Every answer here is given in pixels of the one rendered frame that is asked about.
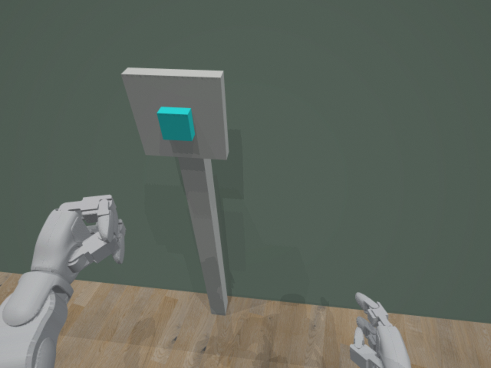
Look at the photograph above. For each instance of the left robot forearm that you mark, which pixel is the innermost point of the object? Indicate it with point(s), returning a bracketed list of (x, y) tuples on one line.
[(31, 319)]

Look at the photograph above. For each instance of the panel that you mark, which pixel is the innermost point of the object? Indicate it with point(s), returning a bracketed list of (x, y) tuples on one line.
[(149, 89)]

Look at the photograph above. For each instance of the right robot hand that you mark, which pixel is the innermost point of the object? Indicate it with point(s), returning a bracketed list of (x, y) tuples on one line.
[(385, 342)]

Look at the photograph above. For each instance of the button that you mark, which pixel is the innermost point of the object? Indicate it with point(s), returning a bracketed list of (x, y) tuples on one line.
[(176, 123)]

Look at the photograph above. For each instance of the left robot hand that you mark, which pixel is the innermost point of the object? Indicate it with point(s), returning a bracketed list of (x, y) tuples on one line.
[(66, 246)]

